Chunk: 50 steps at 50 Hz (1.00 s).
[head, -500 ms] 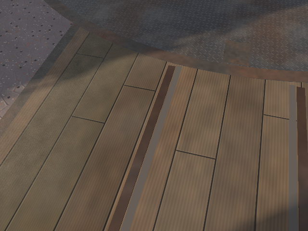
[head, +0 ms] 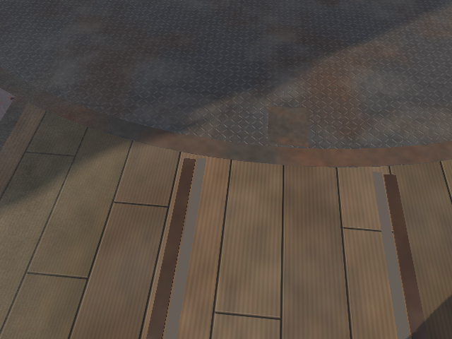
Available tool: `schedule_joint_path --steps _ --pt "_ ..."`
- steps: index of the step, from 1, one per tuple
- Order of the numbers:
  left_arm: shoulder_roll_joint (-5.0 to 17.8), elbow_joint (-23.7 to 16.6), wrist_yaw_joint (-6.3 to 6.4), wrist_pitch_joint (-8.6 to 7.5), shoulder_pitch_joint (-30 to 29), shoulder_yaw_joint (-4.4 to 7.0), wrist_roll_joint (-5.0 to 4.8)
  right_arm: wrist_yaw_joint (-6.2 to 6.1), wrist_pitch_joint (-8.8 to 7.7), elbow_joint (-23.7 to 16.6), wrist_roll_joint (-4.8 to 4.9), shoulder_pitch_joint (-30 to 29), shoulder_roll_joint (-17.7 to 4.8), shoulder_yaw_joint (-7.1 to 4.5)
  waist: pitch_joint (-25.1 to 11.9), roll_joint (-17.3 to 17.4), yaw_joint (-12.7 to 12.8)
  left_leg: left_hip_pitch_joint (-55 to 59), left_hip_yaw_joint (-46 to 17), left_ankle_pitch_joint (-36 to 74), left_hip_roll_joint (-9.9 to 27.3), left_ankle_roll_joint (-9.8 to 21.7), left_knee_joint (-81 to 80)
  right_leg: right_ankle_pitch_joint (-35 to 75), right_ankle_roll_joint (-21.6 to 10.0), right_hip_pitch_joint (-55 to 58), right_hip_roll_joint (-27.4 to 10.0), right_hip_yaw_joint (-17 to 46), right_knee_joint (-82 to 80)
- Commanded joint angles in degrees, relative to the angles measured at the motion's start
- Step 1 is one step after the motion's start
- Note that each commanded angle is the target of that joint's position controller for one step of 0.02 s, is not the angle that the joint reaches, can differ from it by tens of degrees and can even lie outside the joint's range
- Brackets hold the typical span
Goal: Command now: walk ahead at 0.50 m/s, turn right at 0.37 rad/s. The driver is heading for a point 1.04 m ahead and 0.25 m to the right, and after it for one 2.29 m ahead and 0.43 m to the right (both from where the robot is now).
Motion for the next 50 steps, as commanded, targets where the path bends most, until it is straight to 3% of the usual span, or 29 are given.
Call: schedule_joint_path --steps 1,4,5,6,7,8,9,10,11,13,15,17,20,25,28,30,32,33,34,35,36,37,38,40,42,44,47,50 --pt "2.3 -5.2 -0.05 -1.0 -6.7 0.15 0.18 -0.88 -0.17 -0.6 -0.34 4.5 -7.0 -1.0 3.4 5.1 -0.4 0.1 -2.1 38.8 17.3 2.8 1.2 -1.6 -1.9 1.1 2.8 -3.6 -4.3" --pt "4.1 -3.7 0.49 -1.28 0.3 1.26 0.63 -1.78 0.42 -1.2 -0.52 2.4 -9.4 -1.57 -1.3 7.2 3.7 3.9 0.5 62.9 18.7 2.0 14.8 -10.3 -5.5 9.9 7.7 -6.6 -5.8" --pt "5.3 -1.8 0.67 -1.5 6.5 2.02 0.68 -1.78 0.88 -1.6 -0.62 1.7 -10.2 -1.86 -4.6 7.7 6.1 3.3 1.0 64.0 18.9 2.0 23.7 -11.6 -6.9 16.0 9.3 -6.6 -7.8" --pt "7.2 0.6 0.87 -1.83 14.5 3.12 1.27 -1.62 1.21 -2.5 -0.31 0.5 -10.8 -2.04 -8.4 7.0 9.9 -2.5 2.2 56.3 18.2 1.1 35.6 -9.7 -9.0 27.2 9.1 -4.3 -12.2" --pt "12.4 1.8 1.5 -1.77 22.3 4.89 2.05 -1.24 0.96 -5.0 -0.05 -0.4 -9.4 -1.71 -14.0 1.5 12.9 -15.5 3.1 34.4 15.8 -0.2 54.1 -13.0 -12.9 40.6 -2.6 10.7 -13.0" --pt "16.2 0.6 1.56 -0.75 19.8 6.09 0.99 0.02 0.35 -8.1 1.25 1.2 -5.8 -1.56 -18.4 -12.7 8.4 -39.8 -1.4 -13.9 1.3 -3.2 75.2 -10.3 -23.0 54.7 -16.8 44.0 -20.8" --pt "14.8 0.6 1.3 -0.2 17.7 5.9 -0.58 0.29 -0.2 -9.5 0.08 -4.5 -9.6 -2.17 -14.2 -1.3 8.4 -47.0 -11.1 -9.8 5.4 -2.1 75.9 -10.1 -21.8 52.1 -14.8 40.6 -23.0" --pt "12.4 0.2 1.53 -0.23 14.2 5.32 -0.7 0.58 -0.99 -11.2 0.55 -8.3 -9.0 -2.04 -7.8 0.6 7.1 -48.1 -11.4 -4.7 7.9 -2.0 72.3 -7.2 -19.7 45.0 -13.6 33.2 -24.3" --pt "9.3 0.3 1.57 -0.44 12.2 4.61 -0.49 0.47 -1.2 -11.0 0.58 -8.2 -8.6 -2.09 -2.9 5.0 4.4 -45.1 -11.0 -2.4 9.8 -2.4 66.7 -0.2 -17.0 37.1 -11.2 28.1 -25.9" --pt "7.3 0.1 2.14 -1.32 10.5 3.79 -0.79 0.55 0.91 -11.5 -1.26 -7.5 -7.1 -1.92 -1.8 4.4 1.2 -38.7 -11.2 -2.0 11.4 -4.2 60.1 7.0 -14.0 29.1 -6.0 20.8 -26.8" --pt "8.6 0.4 2.17 -2.35 12.3 3.95 -1.2 0.95 2.79 -12.5 -1.93 -7.9 -6.3 -1.91 -2.2 2.7 0.5 -37.7 -10.0 -1.8 11.3 -5.9 56.1 11.5 -13.7 27.1 -3.9 18.3 -27.1" --pt "10.4 0.4 2.17 -2.59 14.3 4.37 -1.25 1.23 3.59 -14.5 -1.91 -11.8 -6.4 -1.88 -1.5 1.3 1.1 -39.6 -8.8 1.9 11.3 -7.2 51.3 11.5 -13.0 26.0 -2.4 17.3 -28.0" --pt "10.4 0.5 2.08 -2.19 18.3 4.36 -1.23 1.44 3.9 -18.0 -1.59 -20.1 -7.0 -1.84 -0.3 -0.5 4.0 -43.5 -8.1 8.8 10.9 -8.2 42.9 11.6 -10.5 28.1 -1.1 17.9 -28.1" --pt "10.9 0.2 2.54 -1.64 23.6 4.43 -0.78 1.93 3.6 -22.0 -1.04 -29.3 -7.2 -1.12 -0.7 -1.9 7.7 -45.9 -8.5 13.9 8.5 -7.6 32.8 14.5 -9.0 35.8 -1.3 20.4 -25.1" --pt "11.7 -0.4 3.03 -1.49 24.5 4.59 -0.16 2.03 2.91 -24.3 -0.62 -32.7 -7.8 -0.77 -0.3 -2.6 8.4 -44.4 -8.9 12.7 6.8 -6.4 27.3 17.3 -8.9 39.2 -2.7 22.9 -22.5" --pt "12.8 -1.5 3.47 -1.59 22.0 4.89 -0.01 1.86 2.33 -24.2 -0.37 -29.2 -9.2 -1.04 -0.9 -3.3 5.8 -36.5 -9.7 10.5 5.8 -5.0 22.4 19.9 -7.1 37.7 -3.1 23.8 -19.9" --pt "14.1 -2.7 2.88 -2.12 18.4 5.16 -0.16 0.87 1.49 -20.7 -0.19 -16.9 -12.0 -2.24 -6.4 -2.0 0.1 -18.4 -8.6 8.3 3.2 -2.8 18.1 28.8 -4.5 33.4 0.0 22.2 -8.4" --pt "13.0 -3.5 2.22 -2.66 17.7 4.9 -0.79 0.03 0.72 -19.3 -0.91 -8.6 -14.3 -3.03 -12.1 0.9 -3.9 -4.9 -13.0 7.3 8.5 -0.8 16.4 21.3 -3.2 27.0 3.5 20.0 3.6" --pt "7.3 -5.7 2.07 -2.96 20.6 3.51 -2.29 -0.95 0.8 -19.7 -2.5 -1.7 -19.2 -4.07 -21.0 10.0 -4.4 9.8 -30.8 -0.7 24.9 2.5 15.2 -6.2 -1.7 15.3 8.7 13.9 20.7" --pt "8.2 -6.9 2.24 -2.45 25.1 3.56 -2.15 -0.59 1.87 -19.7 -1.92 -4.8 -20.4 -4.69 -24.3 20.4 0.2 12.0 -53.8 -3.4 32.2 8.0 7.9 -32.1 -1.4 4.2 12.6 10.0 30.5" --pt "10.8 -4.7 2.61 -1.43 23.8 3.82 -0.26 -0.22 2.42 -20.8 -1.37 -9.5 -14.6 -3.75 -14.3 9.3 1.7 3.1 -48.5 -10.7 29.8 7.7 7.2 -27.0 -1.5 0.6 7.4 10.4 34.3" --pt "10.2 -4.7 1.93 -1.24 19.8 3.66 0.44 0.08 2.36 -20.9 -0.88 -12.2 -10.1 -2.66 -7.3 3.3 1.4 -5.0 -39.2 -9.3 26.2 6.9 5.8 -22.2 -1.1 1.2 5.7 9.6 32.4" --pt "8.6 -5.2 1.44 -1.1 18.2 3.4 0.48 0.28 2.16 -20.3 -1.13 -13.1 -8.4 -2.12 -3.9 3.1 2.4 -10.2 -32.4 -3.6 23.1 5.5 3.9 -20.1 -0.8 2.7 4.3 9.2 29.3" --pt "7.4 -5.5 0.57 -0.11 17.8 3.07 1.39 0.49 1.12 -18.2 -0.86 -11.2 -8.5 -1.99 -2.1 7.0 3.5 -14.9 -24.2 6.2 19.7 4.7 2.3 -19.1 -0.1 5.3 3.2 8.7 26.4" --pt "7.0 -6.0 0.17 0.35 17.0 2.89 1.32 1.14 -0.2 -16.7 -0.26 -8.7 -8.9 -2.17 -3.0 7.4 3.8 -14.4 -20.8 14.4 19.3 5.5 1.7 -17.8 0.2 4.9 3.7 8.7 24.6" --pt "6.8 -7.4 -0.21 0.41 13.1 2.6 1.38 1.39 -0.74 -15.6 0.05 -7.3 -9.6 -2.43 -2.2 7.1 3.6 -13.3 -18.0 16.0 19.4 6.2 -0.1 -14.6 0.8 1.3 3.1 8.6 21.4" --pt "6.0 -9.9 -0.81 0.08 5.7 1.68 1.37 1.53 -0.41 -14.3 0.19 -5.7 -9.5 -2.43 -0.7 6.5 2.7 -12.9 -13.2 16.6 17.5 5.8 -1.9 -8.6 2.0 -0.4 1.7 5.8 11.8" --pt "4.4 -11.9 -1.29 -0.4 -1.0 0.36 1.08 1.68 -0.05 -12.9 0.47 -3.3 -10.3 -2.62 -0.2 7.0 1.0 -13.9 -9.6 20.1 16.0 4.8 -1.6 -4.0 2.4 4.7 1.2 1.0 1.0"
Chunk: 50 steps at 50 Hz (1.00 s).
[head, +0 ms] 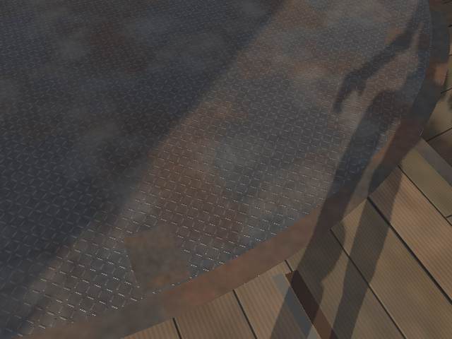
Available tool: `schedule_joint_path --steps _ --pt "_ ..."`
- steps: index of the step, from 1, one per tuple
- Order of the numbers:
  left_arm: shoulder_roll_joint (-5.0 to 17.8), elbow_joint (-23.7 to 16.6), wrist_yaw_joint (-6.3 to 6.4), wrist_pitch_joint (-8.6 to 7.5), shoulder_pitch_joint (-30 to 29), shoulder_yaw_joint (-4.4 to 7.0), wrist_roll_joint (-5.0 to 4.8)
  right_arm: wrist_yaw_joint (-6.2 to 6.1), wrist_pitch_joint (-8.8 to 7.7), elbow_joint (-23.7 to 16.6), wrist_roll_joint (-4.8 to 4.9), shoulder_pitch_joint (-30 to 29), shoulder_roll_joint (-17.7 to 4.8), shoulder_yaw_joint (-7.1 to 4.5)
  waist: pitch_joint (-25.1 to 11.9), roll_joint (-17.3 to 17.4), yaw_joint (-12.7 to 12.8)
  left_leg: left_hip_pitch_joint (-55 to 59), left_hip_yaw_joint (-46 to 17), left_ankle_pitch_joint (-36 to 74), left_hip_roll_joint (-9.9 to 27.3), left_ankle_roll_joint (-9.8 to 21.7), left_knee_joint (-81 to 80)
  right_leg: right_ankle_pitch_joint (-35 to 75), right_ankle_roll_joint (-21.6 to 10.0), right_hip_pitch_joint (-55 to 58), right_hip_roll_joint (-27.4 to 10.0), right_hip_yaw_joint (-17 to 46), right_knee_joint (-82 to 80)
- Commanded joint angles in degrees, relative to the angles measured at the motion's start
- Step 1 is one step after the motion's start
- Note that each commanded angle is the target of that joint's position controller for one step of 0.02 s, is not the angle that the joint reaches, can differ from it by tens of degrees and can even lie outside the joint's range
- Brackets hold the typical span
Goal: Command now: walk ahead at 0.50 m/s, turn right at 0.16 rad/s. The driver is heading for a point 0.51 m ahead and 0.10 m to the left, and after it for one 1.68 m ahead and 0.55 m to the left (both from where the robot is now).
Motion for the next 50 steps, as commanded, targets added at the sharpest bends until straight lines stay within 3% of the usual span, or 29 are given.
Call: schedule_joint_path --steps 1,5,6,7,8,9,10,11,12,13,15,19,25,29,32,33,34,35,36,37,38,39,40,42,43,46,50 --pt "0.8 -4.8 -0.39 -0.97 -5.9 -0.87 -0.3 0.08 -0.74 -2.6 0.23 -0.8 -7.7 -1.45 1.9 8.1 0.8 -4.0 -6.6 17.8 13.0 7.3 -6.1 3.7 0.3 4.7 0.1 -4.9 -8.7" --pt "2.5 -5.8 0.47 -1.46 -7.5 -0.63 -0.31 -0.21 0.25 -0.7 -0.06 2.1 -9.4 -1.88 2.1 8.5 0.8 2.0 -7.6 24.9 15.9 6.6 -1.4 -1.6 -2.1 8.1 1.5 -6.4 -14.6" --pt "2.8 -5.1 0.77 -1.73 -5.1 -0.39 -0.07 -0.34 0.56 -0.3 0.01 2.1 -9.6 -1.91 1.0 8.5 2.1 2.9 -7.0 30.8 15.8 6.1 2.4 -2.9 -2.9 12.0 2.8 -6.9 -16.8" --pt "3.3 -2.9 1.17 -2.26 1.0 0.08 0.38 -0.44 0.94 0.1 0.32 2.0 -9.4 -1.77 -2.0 6.7 5.0 2.3 -4.8 36.2 14.0 5.1 10.5 -1.5 -4.1 20.2 4.4 -7.5 -21.2" --pt "5.7 0.1 1.79 -2.88 10.0 1.06 1.22 -0.55 1.02 -0.3 0.5 2.2 -7.9 -1.23 -7.7 4.4 8.3 -3.3 -2.8 31.9 11.5 3.9 21.3 -1.9 -5.9 33.1 2.1 -4.5 -21.7" --pt "11.3 0.8 2.69 -3.2 18.7 2.45 2.52 -0.27 0.85 -3.5 1.42 2.6 -3.4 0.15 -15.7 -5.0 10.9 -18.6 0.0 9.6 7.0 1.6 40.3 -8.4 -10.1 49.4 -14.7 15.4 -24.0" --pt "14.4 1.4 3.01 -2.41 19.5 3.47 0.64 -0.5 1.17 -3.7 1.28 5.6 -3.1 -0.16 -18.0 -11.8 9.3 -31.3 -2.8 -19.6 -0.3 1.2 52.8 -7.7 -14.6 52.5 -23.4 34.0 -31.1" --pt "10.4 1.1 3.0 -2.12 15.2 2.63 -0.76 -0.91 1.87 -3.1 0.26 1.0 -7.4 -1.46 -9.5 -2.9 8.2 -34.9 -8.4 -15.8 3.2 2.0 55.7 -9.6 -12.7 45.7 -19.9 26.8 -31.3" --pt "6.8 0.6 2.82 -2.45 10.6 1.58 -1.0 -0.43 1.67 -3.6 0.52 -0.9 -6.1 -1.3 -3.6 -2.1 6.1 -34.0 -8.9 -10.7 5.1 2.2 53.6 -6.9 -10.8 37.9 -17.1 19.0 -33.4" --pt "4.3 0.5 2.63 -2.88 7.9 0.95 -0.91 -0.23 1.92 -3.0 0.69 -1.1 -5.1 -1.22 -1.2 -1.5 4.5 -31.6 -8.7 -7.7 6.4 2.1 50.9 -4.2 -8.6 33.0 -14.4 13.4 -35.7" --pt "2.5 1.3 2.97 -3.79 7.0 0.44 -1.17 0.46 3.36 -1.6 -0.71 0.7 -3.8 -1.27 0.7 -3.1 2.3 -27.8 -8.3 -4.5 7.1 0.9 49.3 0.8 -6.4 27.7 -11.3 6.1 -38.4" --pt "3.7 3.4 3.24 -5.36 10.2 1.03 -1.51 1.43 4.54 -3.0 -0.75 -4.2 -2.7 -1.64 2.0 -1.3 1.8 -33.1 -7.9 2.2 7.4 -0.1 48.6 10.0 -6.6 28.9 -10.9 -1.1 -40.3" --pt "3.4 5.7 3.73 -5.26 13.5 0.9 -1.43 2.27 4.43 -7.1 -0.94 -16.0 -1.2 -0.74 4.6 -1.0 3.7 -35.5 -4.0 12.3 6.8 -0.5 33.5 17.0 -6.1 31.6 -9.5 -9.8 -39.8" --pt "4.8 7.8 4.42 -4.67 17.3 1.2 -1.26 2.9 4.3 -10.2 -1.23 -22.1 -1.2 -0.16 5.6 -0.7 5.4 -33.6 0.6 10.4 5.2 2.3 24.4 25.3 -5.4 37.9 -11.5 -13.0 -37.2" --pt "7.0 8.2 5.03 -3.83 16.6 1.61 -0.99 2.45 4.42 -10.2 -1.35 -19.4 -2.5 -0.73 2.5 -2.4 3.2 -27.0 3.8 2.6 0.7 5.8 22.2 48.5 -4.4 42.4 -12.3 -15.8 -27.6" --pt "7.9 8.2 5.17 -3.33 16.1 1.88 -0.84 2.15 4.38 -9.5 -1.4 -15.9 -3.4 -1.21 0.1 -3.0 1.5 -22.9 4.5 -0.7 -1.3 7.2 21.9 54.9 -4.4 43.0 -12.4 -16.4 -21.0" --pt "8.8 8.0 5.16 -2.72 15.8 2.14 -0.78 1.84 4.06 -8.0 -1.47 -10.5 -4.7 -1.96 -3.3 -3.0 -0.8 -16.4 4.1 -2.7 -3.1 8.7 20.0 54.5 -4.4 41.7 -12.5 -16.4 -11.8" --pt "9.1 7.3 4.92 -2.41 14.8 2.2 -1.06 1.22 3.55 -5.5 -2.04 -2.1 -6.9 -3.15 -7.8 -0.3 -5.0 -3.9 1.1 -1.1 -3.1 10.9 14.9 44.6 -3.1 34.8 -11.3 -17.2 1.8" --pt "5.0 4.6 4.38 -2.69 15.8 1.24 -1.69 0.27 3.62 -4.7 -2.46 2.9 -13.4 -5.16 -13.6 8.2 -5.6 12.1 -18.6 -6.3 11.0 16.0 13.2 14.9 -0.8 17.2 -6.7 -17.4 21.6" --pt "3.9 0.8 3.43 -3.23 14.1 1.3 -1.9 0.32 4.14 -5.9 -0.76 0.1 -17.2 -5.98 -17.3 15.2 -2.5 21.2 -49.0 -1.5 22.1 23.8 4.2 -23.2 1.7 -1.9 5.8 -7.9 37.4" --pt "5.8 -0.5 3.14 -3.81 7.3 1.39 -1.16 0.0 4.69 -5.8 0.27 -0.8 -15.6 -5.69 -11.5 5.9 -3.8 17.9 -42.3 0.2 20.7 21.9 2.2 -17.9 1.1 -8.3 1.5 0.0 37.2" --pt "5.0 -1.1 2.91 -4.56 6.5 0.99 -1.79 -0.44 4.64 -5.5 0.48 -3.6 -12.7 -4.9 -4.9 3.6 -1.7 10.0 -35.2 4.0 19.5 19.8 1.3 -12.7 0.9 -8.0 -0.9 -0.3 32.7" --pt "4.8 -0.3 3.03 -4.7 7.6 1.03 -1.67 -0.59 4.39 -5.6 0.35 -6.0 -10.0 -4.13 -0.9 0.5 1.2 2.8 -29.9 10.0 16.4 16.8 0.3 -10.7 1.0 -4.5 -2.8 -0.4 26.8" --pt "4.2 0.2 2.94 -2.63 9.7 0.91 0.2 -0.83 3.45 -6.1 0.86 -8.7 -7.7 -3.25 -0.3 1.8 4.3 -4.5 -23.0 17.4 11.6 14.5 -0.9 -10.0 2.5 2.1 -4.1 -0.2 21.0" --pt "3.9 0.0 2.71 -1.66 10.0 0.9 0.54 -0.7 2.79 -6.1 0.98 -8.3 -7.8 -3.16 -0.9 2.3 4.7 -5.4 -21.7 20.3 10.4 14.6 -1.0 -10.0 3.1 3.0 -3.9 -0.8 19.7" --pt "3.2 -1.9 2.27 -0.42 6.0 0.73 0.47 -0.52 1.98 -5.5 0.92 -5.4 -10.0 -3.65 -0.1 3.7 4.1 -6.7 -20.0 21.2 8.2 13.8 -2.2 -5.4 4.8 0.5 -3.7 -2.2 13.3" --pt "3.4 -5.3 2.06 -0.36 -3.5 0.54 0.15 -0.57 2.26 -5.2 0.89 -0.6 -10.1 -3.7 1.3 5.7 0.5 -2.8 -21.6 19.2 7.3 11.6 -2.1 2.7 5.6 -4.6 -2.9 -2.1 2.6"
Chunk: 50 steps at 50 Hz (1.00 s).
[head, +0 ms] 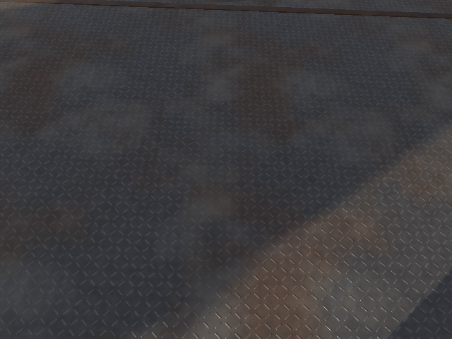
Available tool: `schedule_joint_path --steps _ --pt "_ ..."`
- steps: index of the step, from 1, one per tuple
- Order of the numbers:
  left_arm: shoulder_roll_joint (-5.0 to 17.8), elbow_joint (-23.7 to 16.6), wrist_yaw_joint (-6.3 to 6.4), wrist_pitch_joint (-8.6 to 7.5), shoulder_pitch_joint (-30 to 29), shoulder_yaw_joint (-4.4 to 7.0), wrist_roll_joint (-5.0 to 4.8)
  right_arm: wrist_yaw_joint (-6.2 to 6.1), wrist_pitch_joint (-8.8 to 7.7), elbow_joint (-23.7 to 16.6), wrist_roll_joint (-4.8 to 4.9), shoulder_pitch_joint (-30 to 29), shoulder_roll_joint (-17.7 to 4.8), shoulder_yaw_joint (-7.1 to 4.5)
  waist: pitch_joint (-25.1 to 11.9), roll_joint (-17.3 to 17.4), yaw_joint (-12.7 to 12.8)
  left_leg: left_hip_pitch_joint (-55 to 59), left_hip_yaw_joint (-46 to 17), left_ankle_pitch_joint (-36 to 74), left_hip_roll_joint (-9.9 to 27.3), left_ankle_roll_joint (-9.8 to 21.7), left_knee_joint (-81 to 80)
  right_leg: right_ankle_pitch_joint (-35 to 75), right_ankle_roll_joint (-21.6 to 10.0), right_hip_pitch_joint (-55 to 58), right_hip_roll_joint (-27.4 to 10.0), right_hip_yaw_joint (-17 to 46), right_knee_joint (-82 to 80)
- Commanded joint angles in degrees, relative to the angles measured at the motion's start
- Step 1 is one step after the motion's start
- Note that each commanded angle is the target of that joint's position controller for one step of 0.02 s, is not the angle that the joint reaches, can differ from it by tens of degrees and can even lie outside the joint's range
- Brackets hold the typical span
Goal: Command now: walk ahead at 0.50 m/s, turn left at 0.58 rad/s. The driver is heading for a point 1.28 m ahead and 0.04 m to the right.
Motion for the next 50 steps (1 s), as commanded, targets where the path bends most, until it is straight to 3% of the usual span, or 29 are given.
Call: schedule_joint_path --steps 1,5,7,9,10,11,12,13,14,15,16,17,18,20,22,28,31,34,35,36,37,38,39,40,41,43,44,46,50 --pt "3.9 -4.7 -0.22 -0.28 -4.7 0.64 -0.23 -0.29 -0.69 -2.9 0.02 3.4 -8.7 -1.98 -0.3 5.2 -1.1 1.5 -12.7 19.0 13.8 5.8 -5.0 6.2 0.6 -2.1 2.4 -2.3 -6.6" --pt "4.0 -7.3 -0.62 -1.04 -11.1 0.06 -0.71 -0.77 -0.5 -2.9 -0.56 6.5 -9.2 -2.06 -0.2 5.7 -3.5 6.5 -15.1 23.5 14.7 5.6 -1.7 7.9 -0.1 -2.1 4.8 -2.2 -14.6" --pt "4.7 -8.4 -0.63 -1.56 -12.0 -0.01 -0.99 -1.16 -0.49 -3.3 -0.9 6.4 -9.9 -2.2 -0.2 6.3 -3.2 7.6 -16.9 26.0 15.7 4.8 0.4 6.7 -1.2 0.8 5.9 -1.6 -18.3" --pt "6.2 -7.5 -0.31 -2.06 -7.2 0.39 -1.22 -1.47 -0.59 -4.4 -1.04 3.2 -10.9 -2.42 -0.9 7.0 -0.1 4.9 -17.9 28.7 15.8 2.6 3.3 3.7 -2.7 10.2 7.2 -1.1 -22.7" --pt "7.6 -6.0 0.19 -2.35 -1.9 0.96 -1.31 -1.29 -0.79 -5.0 -1.1 1.3 -11.6 -2.53 -2.9 7.0 2.3 2.8 -17.8 33.8 14.9 1.3 7.6 1.2 -3.7 18.4 8.9 -1.7 -24.0" --pt "8.8 -3.7 0.84 -2.96 5.9 1.62 -1.08 -0.84 -1.15 -4.9 -0.74 0.5 -11.3 -2.36 -6.9 4.3 6.3 1.1 -15.1 35.7 11.9 0.0 17.0 2.7 -5.1 28.4 8.9 -2.4 -27.7" --pt "12.1 -2.9 1.77 -3.54 14.2 2.46 0.1 -0.3 -1.67 -5.8 -0.18 1.4 -7.9 -1.34 -14.2 -0.4 9.3 -4.9 -11.5 24.8 8.5 -1.4 31.3 -5.8 -7.8 41.0 -0.6 6.8 -29.5" --pt "17.5 -3.1 2.09 -3.12 16.3 3.65 1.34 -0.27 -1.68 -7.5 1.47 7.8 -2.4 -0.16 -20.3 -13.7 6.1 -21.9 -4.8 -13.3 -0.8 -3.6 47.8 -11.8 -14.2 54.1 -16.1 33.3 -34.6" --pt "14.6 -2.9 1.53 -2.36 13.6 3.47 -0.07 -0.66 -1.21 -6.0 -0.6 9.2 -6.5 -0.38 -18.1 -11.0 4.0 -27.6 -4.9 -17.9 2.2 -3.0 54.2 -16.9 -16.5 49.7 -16.9 43.5 -38.1" --pt "9.3 -3.5 1.17 -2.19 9.5 2.33 -0.64 -0.5 -0.81 -5.0 -1.28 6.4 -6.9 -0.5 -9.6 -3.4 3.1 -28.2 -5.0 -12.6 5.0 -3.2 55.2 -18.1 -15.8 41.7 -14.5 34.9 -38.9" --pt "6.1 -3.1 0.8 -2.38 7.4 1.55 -0.74 -0.05 -0.75 -5.4 -1.58 2.7 -6.3 -0.16 -5.1 0.6 3.1 -27.3 -4.2 -9.2 6.7 -3.5 52.5 -12.9 -14.7 35.8 -11.1 26.5 -39.8" --pt "5.3 -2.4 0.82 -2.63 6.9 1.22 -0.62 0.38 -0.52 -5.9 -1.72 1.0 -5.6 -0.05 -3.2 -1.2 2.5 -26.4 -3.8 -8.0 8.0 -3.9 49.7 -7.2 -13.3 32.6 -8.3 20.4 -40.8" --pt "5.2 -1.3 0.86 -3.02 7.5 1.09 -0.79 0.85 -0.03 -6.1 -2.22 0.5 -5.4 0.06 -2.3 -3.7 1.9 -25.0 -3.4 -7.7 8.6 -4.4 47.9 -1.8 -12.7 30.3 -6.3 16.1 -41.6" --pt "6.0 0.4 0.34 -4.18 9.9 1.29 -1.34 1.31 0.64 -6.0 -2.42 0.9 -4.7 0.34 -3.0 -4.7 1.4 -23.7 -2.8 -7.3 8.2 -4.9 46.3 8.3 -13.6 29.6 -5.7 12.2 -42.0" --pt "6.4 1.6 0.04 -4.9 11.3 1.5 -1.83 1.57 0.83 -6.8 -2.55 -2.0 -4.4 0.57 -2.5 -4.1 1.3 -26.5 -2.3 -5.3 8.8 -5.5 43.7 11.2 -14.4 30.6 -5.6 9.1 -43.4" --pt "6.8 4.4 -0.26 -4.35 14.5 1.68 -2.13 2.62 0.29 -10.8 -2.17 -16.0 -1.7 2.74 0.1 -3.7 3.9 -25.5 4.5 5.8 12.0 -7.1 24.5 11.1 -13.5 29.5 -2.7 1.2 -46.6" --pt "8.3 6.0 -0.32 -4.02 17.4 2.07 -2.04 2.31 0.05 -11.7 -1.86 -19.4 -2.4 2.88 0.3 -3.8 4.9 -21.7 6.5 5.6 11.1 -6.4 18.5 14.3 -12.8 31.4 -4.1 1.0 -44.7" --pt "9.3 7.1 -0.03 -3.29 17.8 2.33 -1.92 1.63 -0.34 -11.7 -2.05 -18.4 -3.6 2.48 0.2 -3.6 3.8 -17.6 7.3 1.7 9.8 -4.2 14.3 19.7 -12.0 34.5 -6.1 1.5 -40.4" --pt "9.5 7.3 0.09 -3.01 17.4 2.3 -2.09 1.31 -0.67 -10.4 -2.39 -14.6 -3.7 2.17 -1.3 -2.6 1.7 -11.9 8.0 1.9 8.3 -3.3 11.0 25.5 -11.2 34.5 -5.2 0.1 -35.3" --pt "8.3 7.7 0.13 -2.8 18.0 1.88 -2.17 0.79 -1.27 -7.6 -3.05 -7.2 -5.1 1.39 -5.4 0.3 -1.1 -1.8 7.7 1.7 7.4 -2.0 8.3 29.2 -10.1 32.6 -2.3 -2.6 -25.2" --pt "5.9 5.9 0.12 -2.89 17.2 0.99 -2.42 0.04 -1.84 -5.8 -4.26 2.9 -8.9 0.22 -12.4 5.8 -5.4 12.1 -4.1 -4.5 18.0 1.0 6.2 17.1 -8.5 23.3 0.6 -4.6 -9.9" --pt "-0.1 3.8 0.04 -2.91 22.1 -0.41 -3.44 -0.59 -1.45 -5.4 -4.05 6.3 -15.4 -1.44 -17.9 19.6 -3.8 25.0 -29.1 -9.4 33.9 7.4 -0.4 -17.8 -6.3 4.0 10.1 -8.0 9.0" --pt "7.0 5.0 0.81 -2.14 18.7 1.43 -1.85 -0.69 -0.86 -5.4 -1.87 4.5 -12.3 -1.12 -14.1 10.5 -4.3 19.4 -31.2 -12.1 32.9 7.3 -2.7 -19.7 -7.2 -0.8 8.4 -1.0 14.9" --pt "6.9 4.3 0.45 -2.16 15.5 1.72 -2.03 -0.61 -1.0 -5.9 -1.62 -0.5 -8.8 -0.01 -6.8 7.5 -2.1 12.6 -22.2 -9.6 30.0 5.6 -3.4 -14.6 -7.9 -1.3 5.8 0.9 14.6" --pt "5.5 4.5 0.11 -2.16 14.4 1.44 -2.43 -0.35 -1.49 -5.9 -1.66 -3.5 -5.7 0.77 -3.8 6.5 -0.5 6.9 -15.7 -4.2 27.3 3.9 -5.5 -10.7 -7.8 0.9 4.1 0.8 11.9" --pt "4.3 6.0 -0.48 -0.79 15.7 1.52 -1.38 -0.58 -2.39 -5.2 -1.41 -5.3 -2.9 1.61 -1.2 7.5 2.0 1.1 -6.7 2.5 23.0 0.3 -8.3 -7.3 -6.8 5.1 2.9 0.6 8.9" --pt "3.5 6.3 -0.83 -0.22 16.3 1.47 -1.15 -0.64 -2.93 -4.8 -1.45 -4.7 -3.4 1.48 -1.7 8.3 2.5 0.1 -4.9 6.2 23.3 0.6 -8.7 -6.3 -6.4 6.3 3.2 0.2 9.1" --pt "2.8 5.7 -1.33 0.46 13.8 1.63 -1.07 -0.71 -3.8 -3.6 -0.96 -3.3 -3.9 1.14 -0.5 6.6 3.0 0.6 -1.0 11.4 23.0 0.8 -9.9 -3.3 -5.8 3.5 3.0 0.0 8.9" --pt "2.0 3.2 -2.0 0.82 6.2 1.56 -1.0 -1.04 -3.96 -1.6 -0.96 -0.4 -3.9 0.93 1.3 5.3 2.2 3.3 5.5 16.7 22.3 0.8 -10.6 4.0 -4.8 -3.1 2.4 -0.9 4.3"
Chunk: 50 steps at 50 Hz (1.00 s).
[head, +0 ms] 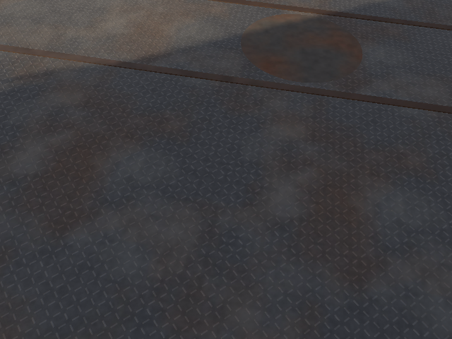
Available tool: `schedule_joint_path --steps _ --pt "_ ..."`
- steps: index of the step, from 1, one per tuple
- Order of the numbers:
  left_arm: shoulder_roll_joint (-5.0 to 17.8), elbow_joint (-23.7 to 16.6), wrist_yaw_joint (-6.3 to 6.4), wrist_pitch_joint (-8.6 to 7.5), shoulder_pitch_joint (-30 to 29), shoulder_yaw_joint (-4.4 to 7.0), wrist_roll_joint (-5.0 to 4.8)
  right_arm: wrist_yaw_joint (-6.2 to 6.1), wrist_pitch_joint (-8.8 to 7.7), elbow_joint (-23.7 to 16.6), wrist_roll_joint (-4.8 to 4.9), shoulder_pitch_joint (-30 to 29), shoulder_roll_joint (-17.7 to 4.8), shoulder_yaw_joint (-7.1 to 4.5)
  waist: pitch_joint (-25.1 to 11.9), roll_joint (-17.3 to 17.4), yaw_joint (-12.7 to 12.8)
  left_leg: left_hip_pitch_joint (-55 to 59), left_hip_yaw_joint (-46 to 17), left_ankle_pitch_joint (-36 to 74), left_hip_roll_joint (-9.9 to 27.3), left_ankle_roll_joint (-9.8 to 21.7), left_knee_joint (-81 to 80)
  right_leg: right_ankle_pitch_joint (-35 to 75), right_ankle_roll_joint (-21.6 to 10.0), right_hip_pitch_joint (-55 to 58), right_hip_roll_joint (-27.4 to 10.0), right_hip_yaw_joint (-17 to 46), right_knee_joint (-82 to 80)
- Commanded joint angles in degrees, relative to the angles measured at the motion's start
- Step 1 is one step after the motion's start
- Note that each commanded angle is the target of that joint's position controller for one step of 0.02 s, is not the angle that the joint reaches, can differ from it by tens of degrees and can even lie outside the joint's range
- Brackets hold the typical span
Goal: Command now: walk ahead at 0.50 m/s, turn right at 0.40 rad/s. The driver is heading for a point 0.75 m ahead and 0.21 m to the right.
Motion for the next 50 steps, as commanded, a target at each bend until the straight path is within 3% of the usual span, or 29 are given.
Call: schedule_joint_path --steps 1,5,8,11,12,13,14,15,16,17,18,19,21,22,24,29,34,37,38,39,40,41,42,43,44,46,47,50 --pt "1.0 -4.0 -0.6 -0.16 -3.4 0.07 0.06 -0.31 -1.02 -1.9 0.11 0.3 -5.7 -1.24 3.3 6.1 0.6 0.7 -5.7 17.8 15.5 4.3 -7.7 6.1 0.7 -6.2 -1.2 -0.1 -4.0" --pt "-0.2 -7.1 -1.37 -0.35 -11.5 -0.99 0.26 -0.68 -0.87 -0.1 0.11 2.6 -6.4 -1.37 5.0 6.4 -1.3 2.1 -0.6 22.3 15.4 3.5 -7.0 11.0 -0.3 -3.2 -0.3 -4.9 -16.4" --pt "0.2 -8.9 -1.62 -0.43 -14.5 -1.15 0.46 -1.13 -0.29 1.6 -0.05 4.9 -7.4 -1.6 5.4 6.2 -1.8 7.5 1.7 30.6 16.8 2.8 -3.8 7.7 -2.8 -1.5 1.2 -7.8 -21.8" --pt "1.7 -8.3 -0.97 -0.32 -10.3 -0.42 0.65 -1.75 0.62 2.0 -0.29 3.9 -9.7 -2.09 1.5 8.2 0.9 11.5 4.4 55.0 17.4 1.9 7.4 -0.8 -6.5 6.3 6.2 -11.0 -23.3" --pt "2.7 -7.2 -0.66 -0.5 -5.7 0.17 0.66 -1.82 1.21 2.0 -0.41 3.5 -10.6 -2.35 -1.3 8.5 2.9 11.4 4.8 58.9 17.6 1.9 15.4 -3.6 -8.0 11.4 8.2 -11.2 -24.3" --pt "4.2 -5.0 -0.19 -1.0 1.4 1.11 0.92 -1.74 1.73 1.7 -0.24 3.0 -11.2 -2.51 -5.4 7.5 6.1 7.9 5.2 54.6 17.1 1.4 26.6 -3.3 -9.7 20.9 9.8 -10.3 -28.1" --pt "8.4 -2.6 0.71 -1.23 10.2 2.82 1.65 -1.5 1.72 0.3 -0.16 2.2 -10.6 -2.32 -10.4 3.0 10.2 -3.5 5.6 38.1 15.4 -0.3 43.2 -6.5 -12.8 35.0 3.9 -0.6 -32.0" --pt "15.4 -3.4 1.44 -0.85 8.5 4.59 1.24 -0.06 1.29 -3.7 0.28 4.9 -3.4 -0.94 -14.5 -11.2 5.2 -30.7 3.0 -17.6 3.2 -3.9 65.1 -4.2 -22.2 53.2 -14.0 30.4 -34.7" --pt "14.8 -3.9 1.51 -0.18 10.3 4.56 -0.81 0.12 0.54 -5.5 -0.19 -2.9 -8.1 -1.8 -16.3 -1.7 8.6 -37.6 -10.3 -17.8 1.4 -3.7 69.9 -3.9 -23.2 53.2 -15.4 40.7 -41.8" --pt "13.1 -3.3 2.02 -0.01 6.8 4.11 -1.06 0.38 -0.29 -7.1 0.46 -6.4 -7.5 -1.51 -7.7 0.3 6.7 -40.8 -11.9 -11.1 5.1 -3.2 66.8 -0.5 -21.2 46.5 -14.6 31.6 -43.4" --pt "10.1 -3.3 2.17 -0.22 4.7 3.35 -1.22 0.24 -0.88 -6.8 0.44 -6.0 -7.3 -1.33 -3.1 3.8 4.4 -37.9 -11.4 -7.5 7.0 -3.2 60.9 6.8 -18.9 38.9 -12.2 26.6 -44.2" --pt "8.4 -3.5 2.41 -0.5 1.9 2.91 -1.36 0.18 -0.47 -6.4 -0.16 -5.1 -7.1 -1.34 -1.0 4.4 1.8 -34.7 -11.7 -7.0 8.3 -3.8 56.8 9.2 -17.2 33.0 -9.5 22.3 -45.3" --pt "6.4 -4.1 2.42 -1.49 -0.3 2.06 -1.62 0.38 1.76 -5.9 -1.55 -2.9 -6.7 -1.33 -1.0 3.1 -0.8 -28.3 -11.6 -7.0 8.9 -5.4 52.0 15.2 -15.7 26.5 -5.7 16.8 -46.7" --pt "6.4 -3.7 2.2 -2.18 0.9 2.01 -1.84 0.53 2.55 -6.1 -1.84 -3.3 -6.3 -1.29 -0.7 3.5 -1.0 -27.7 -10.9 -6.8 8.8 -6.0 50.2 20.0 -15.3 25.3 -4.2 15.0 -46.3" --pt "8.6 -3.5 2.07 -2.69 2.3 2.56 -1.59 0.85 3.38 -7.4 -1.77 -5.5 -5.2 -0.97 -0.5 2.0 -0.8 -28.6 -9.9 -3.7 8.7 -7.1 45.3 17.6 -15.1 23.3 -3.0 14.1 -47.6" --pt "8.9 -2.8 1.98 -2.55 8.1 2.78 -1.58 1.22 3.43 -11.4 -1.3 -17.3 -5.3 -0.63 1.3 -0.3 3.7 -33.6 -9.8 7.6 7.4 -7.8 31.4 15.3 -11.9 27.5 -1.2 15.3 -47.2" --pt "9.9 -2.8 2.63 -2.26 11.8 2.96 -0.79 1.56 2.42 -14.6 -0.6 -24.5 -6.0 -0.1 1.0 -0.9 6.3 -32.6 -10.1 8.8 4.5 -6.8 22.2 21.9 -11.0 33.7 -2.6 18.4 -42.3" --pt "11.2 -4.2 3.08 -2.36 8.2 3.27 -0.45 1.16 1.69 -13.9 -0.3 -19.3 -8.1 -0.66 0.2 -2.4 2.7 -20.8 -10.9 4.2 2.6 -4.8 16.1 24.8 -8.2 31.0 -3.2 20.8 -38.1" --pt "11.6 -4.5 2.92 -2.62 6.9 3.26 -0.46 0.71 1.35 -12.0 -0.38 -13.6 -9.3 -1.2 -2.1 -1.8 0.2 -13.2 -9.7 2.6 0.9 -3.7 14.5 29.7 -7.1 30.0 -2.1 20.0 -33.4" --pt "10.5 -4.2 2.5 -3.04 6.9 2.88 -0.94 0.09 0.61 -10.0 -0.92 -6.5 -10.7 -1.88 -5.9 1.3 -3.3 -2.9 -10.2 4.0 2.2 -2.0 11.0 30.3 -5.7 27.5 1.3 16.7 -23.4" --pt "6.5 -5.6 2.14 -3.63 7.5 1.6 -1.44 -0.87 0.13 -9.6 -2.16 2.7 -14.5 -2.75 -14.2 6.9 -6.7 9.6 -23.0 -7.3 14.7 1.3 9.0 17.2 -4.2 21.2 4.6 12.4 -7.7" --pt "2.2 -6.8 2.09 -3.6 15.2 0.79 -2.69 -0.97 0.83 -9.2 -2.77 2.9 -19.9 -4.02 -18.7 20.7 -2.1 20.5 -50.6 -10.7 27.8 8.8 2.0 -20.3 -2.1 4.2 14.0 6.3 6.5" --pt "6.7 -4.6 2.62 -2.85 14.5 1.06 -0.58 -0.46 1.53 -9.1 -1.43 0.0 -15.3 -3.59 -13.1 12.5 -1.1 14.6 -54.7 -19.3 26.7 9.8 0.2 -18.9 -2.8 -1.5 9.0 7.1 11.8" --pt "7.2 -4.6 2.17 -2.66 10.0 1.21 -0.09 -0.05 1.53 -9.6 -0.82 -3.8 -10.2 -2.4 -5.5 6.1 -0.9 6.8 -45.3 -18.7 23.6 8.7 -0.6 -13.1 -2.8 -1.1 6.8 7.1 11.3" --pt "6.3 -5.3 1.71 -2.69 6.7 0.93 0.01 0.29 1.36 -9.2 -0.88 -6.0 -7.7 -1.73 -2.0 4.3 -0.5 1.7 -37.3 -11.3 20.4 7.4 -1.5 -10.1 -2.4 -0.1 5.3 6.6 8.6" --pt "5.4 -5.7 0.87 -1.92 5.4 0.66 0.69 0.26 0.67 -7.5 -0.7 -5.4 -6.6 -1.23 -0.3 8.4 0.8 -2.7 -27.0 1.5 15.7 5.3 -2.7 -8.8 -1.5 2.7 3.8 5.7 4.5" --pt "4.9 -5.5 0.65 -1.52 5.8 0.5 0.82 0.49 0.09 -6.5 -0.42 -4.2 -7.0 -1.29 -0.8 9.2 1.1 -3.1 -24.8 7.5 15.2 5.5 -2.6 -8.6 -1.1 3.7 4.2 5.2 3.8" --pt "4.1 -6.6 0.32 -1.12 2.6 0.03 0.89 0.9 -1.03 -4.6 0.29 -2.0 -7.9 -1.56 -0.1 8.5 1.5 -2.5 -20.4 18.8 15.6 7.2 -3.8 -6.4 0.1 1.0 3.9 4.1 0.0"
